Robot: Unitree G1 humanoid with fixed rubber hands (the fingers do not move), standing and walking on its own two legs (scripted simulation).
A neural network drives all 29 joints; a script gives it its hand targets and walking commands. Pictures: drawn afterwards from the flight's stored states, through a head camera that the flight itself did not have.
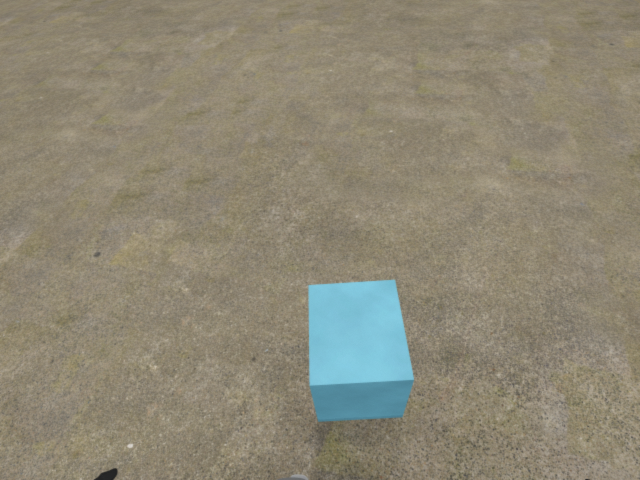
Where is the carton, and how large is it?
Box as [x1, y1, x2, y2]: [308, 280, 413, 421]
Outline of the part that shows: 394,280 308,285 309,385 318,421 402,416 413,381 413,376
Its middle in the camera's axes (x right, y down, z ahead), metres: +0.10 +0.32 +1.13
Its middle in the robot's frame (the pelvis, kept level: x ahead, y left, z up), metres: +0.56 -0.03 -0.60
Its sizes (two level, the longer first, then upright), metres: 0.293 0.252 0.295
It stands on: the floor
